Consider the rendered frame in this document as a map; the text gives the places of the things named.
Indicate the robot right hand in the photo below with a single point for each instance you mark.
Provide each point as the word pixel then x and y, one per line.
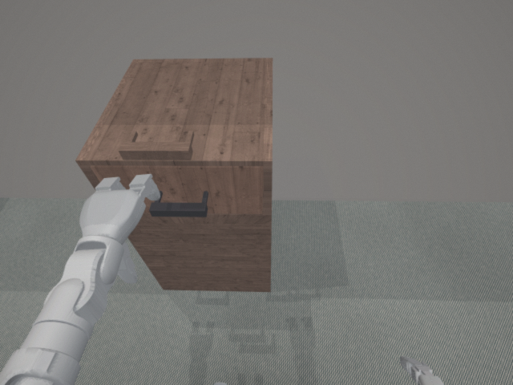
pixel 419 371

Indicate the robot left hand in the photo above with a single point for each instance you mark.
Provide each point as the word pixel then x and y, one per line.
pixel 114 212

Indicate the cabinet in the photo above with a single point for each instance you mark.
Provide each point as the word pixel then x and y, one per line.
pixel 224 107

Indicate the handle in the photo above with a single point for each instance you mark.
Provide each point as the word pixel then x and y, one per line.
pixel 163 209
pixel 156 150

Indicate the left robot forearm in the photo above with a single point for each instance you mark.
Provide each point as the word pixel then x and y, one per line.
pixel 52 350

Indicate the drawer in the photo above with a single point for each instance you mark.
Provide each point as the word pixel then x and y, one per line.
pixel 231 189

